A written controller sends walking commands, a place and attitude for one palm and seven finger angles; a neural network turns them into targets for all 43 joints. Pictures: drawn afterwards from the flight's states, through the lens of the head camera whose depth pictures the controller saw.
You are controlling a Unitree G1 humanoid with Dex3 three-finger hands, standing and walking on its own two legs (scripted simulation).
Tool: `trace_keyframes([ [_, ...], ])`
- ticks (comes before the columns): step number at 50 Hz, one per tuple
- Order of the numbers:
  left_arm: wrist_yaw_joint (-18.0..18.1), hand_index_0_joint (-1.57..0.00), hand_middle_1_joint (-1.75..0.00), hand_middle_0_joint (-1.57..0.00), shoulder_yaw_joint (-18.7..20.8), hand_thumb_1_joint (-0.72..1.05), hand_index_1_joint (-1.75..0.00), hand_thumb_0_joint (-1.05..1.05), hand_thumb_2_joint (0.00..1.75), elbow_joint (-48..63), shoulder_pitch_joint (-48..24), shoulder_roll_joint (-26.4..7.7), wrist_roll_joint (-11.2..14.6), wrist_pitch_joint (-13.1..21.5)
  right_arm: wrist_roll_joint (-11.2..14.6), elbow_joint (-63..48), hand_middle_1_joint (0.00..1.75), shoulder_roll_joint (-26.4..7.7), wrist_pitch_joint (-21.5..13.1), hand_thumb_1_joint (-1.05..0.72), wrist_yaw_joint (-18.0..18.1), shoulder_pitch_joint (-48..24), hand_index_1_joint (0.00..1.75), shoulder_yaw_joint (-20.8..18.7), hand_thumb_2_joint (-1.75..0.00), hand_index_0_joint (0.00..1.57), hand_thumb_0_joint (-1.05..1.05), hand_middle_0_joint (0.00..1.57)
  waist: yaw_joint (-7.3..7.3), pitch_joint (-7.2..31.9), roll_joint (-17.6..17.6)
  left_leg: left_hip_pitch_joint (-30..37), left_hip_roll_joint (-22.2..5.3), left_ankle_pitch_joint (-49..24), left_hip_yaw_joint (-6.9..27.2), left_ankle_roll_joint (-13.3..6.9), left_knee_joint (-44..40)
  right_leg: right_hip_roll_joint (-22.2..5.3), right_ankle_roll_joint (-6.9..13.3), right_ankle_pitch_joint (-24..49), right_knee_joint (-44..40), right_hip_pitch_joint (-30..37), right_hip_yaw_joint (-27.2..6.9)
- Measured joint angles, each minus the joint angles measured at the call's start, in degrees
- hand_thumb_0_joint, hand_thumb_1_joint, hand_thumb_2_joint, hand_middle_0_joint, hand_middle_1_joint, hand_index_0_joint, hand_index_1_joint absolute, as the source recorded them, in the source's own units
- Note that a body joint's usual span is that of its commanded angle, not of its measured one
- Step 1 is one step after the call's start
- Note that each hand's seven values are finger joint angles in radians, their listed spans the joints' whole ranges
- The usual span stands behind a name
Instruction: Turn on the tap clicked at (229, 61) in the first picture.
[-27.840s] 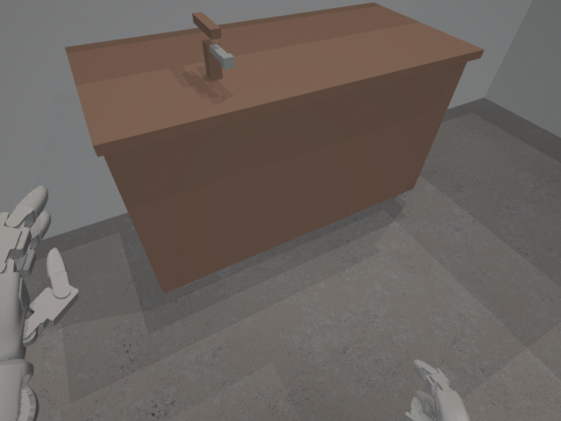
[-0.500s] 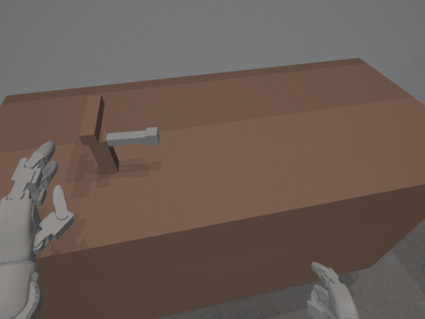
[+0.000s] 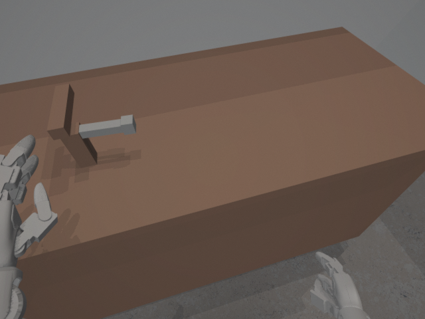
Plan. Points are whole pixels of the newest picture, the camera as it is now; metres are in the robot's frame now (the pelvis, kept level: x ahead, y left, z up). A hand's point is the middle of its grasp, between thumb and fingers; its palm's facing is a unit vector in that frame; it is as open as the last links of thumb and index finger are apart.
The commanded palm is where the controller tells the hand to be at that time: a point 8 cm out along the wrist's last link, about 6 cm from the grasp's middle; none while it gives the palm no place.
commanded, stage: step back with the hand held close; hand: left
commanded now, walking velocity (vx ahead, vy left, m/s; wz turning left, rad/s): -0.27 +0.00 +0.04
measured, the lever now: (128, 124) +0.45 +0.22 +0.11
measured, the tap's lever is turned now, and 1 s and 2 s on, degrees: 85 85 85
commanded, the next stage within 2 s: stop stepping back and stand still in 1.62 s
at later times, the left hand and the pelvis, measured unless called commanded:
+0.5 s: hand (35, 257) +0.16 +0.25 +0.14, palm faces +0.37 -0.80 -0.47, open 7.4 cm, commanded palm +0.10 +0.29 +0.17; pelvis -0.05 +0.01 -0.02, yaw +0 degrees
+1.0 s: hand (36, 265) +0.15 +0.24 +0.15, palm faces +0.36 -0.82 -0.45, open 7.4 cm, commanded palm +0.08 +0.29 +0.17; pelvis -0.07 +0.01 -0.02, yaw +2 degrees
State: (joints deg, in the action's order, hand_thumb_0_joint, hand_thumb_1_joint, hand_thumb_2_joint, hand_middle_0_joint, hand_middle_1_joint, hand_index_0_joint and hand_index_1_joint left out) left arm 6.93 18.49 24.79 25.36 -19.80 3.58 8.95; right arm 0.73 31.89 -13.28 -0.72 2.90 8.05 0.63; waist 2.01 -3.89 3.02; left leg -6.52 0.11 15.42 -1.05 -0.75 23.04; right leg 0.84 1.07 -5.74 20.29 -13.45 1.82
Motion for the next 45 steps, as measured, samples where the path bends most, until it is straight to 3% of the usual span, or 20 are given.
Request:
trace_keyframes([
  [10, 0.8, -0.21, -0.3, -0.21, 0.0, 0.88, -0.3, 0.01, 0.9, 3.7, 4.4, -1.9, -0.9, -0.8, 0.4, -0.9, 0.3, -0.3, 1.6, -0.9, 0.8, 1.8, 0.3, -1.7, -0.9, 0.2, 0.01, 0.2, -1.68, -0.6, -1.5, -5.8, 1.4, 0.1, -0.8, -0.7, 4.1, -1.4, -0.6, -0.5, 5.1, -6.4, -0.9],
  [24, 2.6, -0.21, -0.3, -0.21, 1.5, 0.88, -0.3, 0.01, 0.9, 6.1, 4.3, -1.6, -1.8, 0.2, 0.6, -0.7, 0.3, 0.5, 0.0, -0.9, 0.7, 2.9, 0.3, -1.1, -0.9, 0.2, 0.01, 0.2, -1.8, -0.5, -2.1, -12.5, 1.7, 0.3, -0.7, -1.2, 10.1, -1.9, -0.9, 0.9, 7.9, -11.5, -0.7],
  [45, 3.0, -0.21, -0.3, -0.21, 3.3, 0.88, -0.3, 0.01, 0.9, 8.8, 2.9, -2.2, -2.4, 1.9, -0.1, 0.0, 0.3, 1.5, -1.2, -0.9, 0.2, 1.2, 0.3, -1.5, -0.9, 0.2, 0.01, 0.2, -2.09, -1.3, -4.0, -16.3, 1.5, 1.3, -0.4, -0.9, 14.6, -1.9, -0.5, 0.1, 11.9, -15.0, -0.2],
])
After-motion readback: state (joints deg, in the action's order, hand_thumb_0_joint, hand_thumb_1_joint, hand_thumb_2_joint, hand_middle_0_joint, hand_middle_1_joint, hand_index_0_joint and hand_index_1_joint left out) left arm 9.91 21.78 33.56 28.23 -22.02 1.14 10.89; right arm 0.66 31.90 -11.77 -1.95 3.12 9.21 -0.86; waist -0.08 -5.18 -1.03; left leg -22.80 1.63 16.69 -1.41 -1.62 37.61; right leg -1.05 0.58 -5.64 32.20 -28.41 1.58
